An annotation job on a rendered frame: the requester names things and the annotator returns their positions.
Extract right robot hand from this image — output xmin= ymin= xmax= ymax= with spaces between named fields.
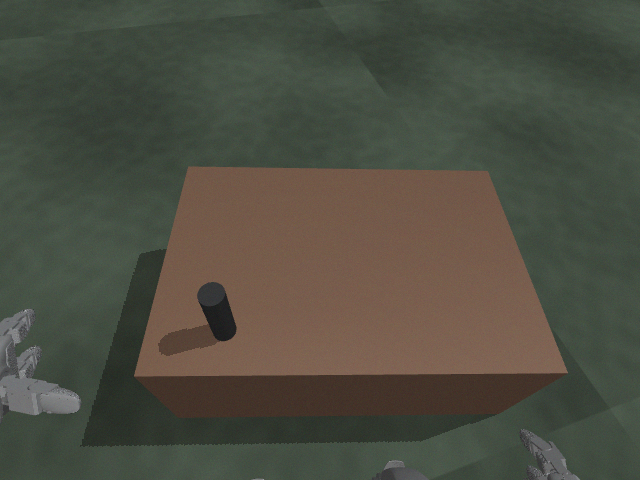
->
xmin=519 ymin=429 xmax=580 ymax=480

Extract can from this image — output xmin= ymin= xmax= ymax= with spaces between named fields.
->
xmin=197 ymin=282 xmax=237 ymax=341

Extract left robot hand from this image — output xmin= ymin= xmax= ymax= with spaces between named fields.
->
xmin=0 ymin=309 xmax=81 ymax=415

